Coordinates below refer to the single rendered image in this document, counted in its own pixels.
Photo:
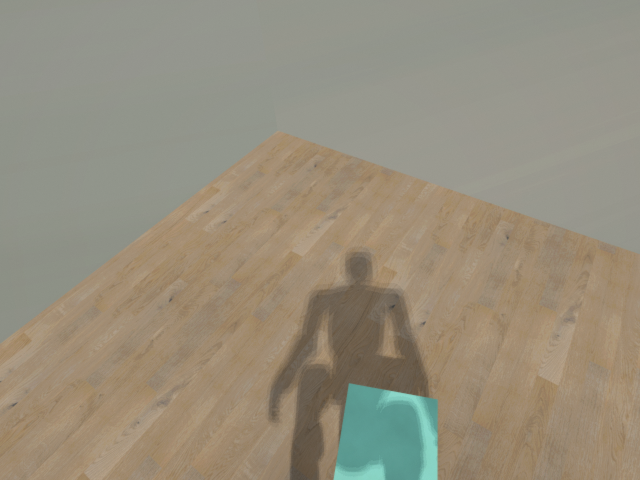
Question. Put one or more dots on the carton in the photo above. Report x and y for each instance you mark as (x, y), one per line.
(387, 435)

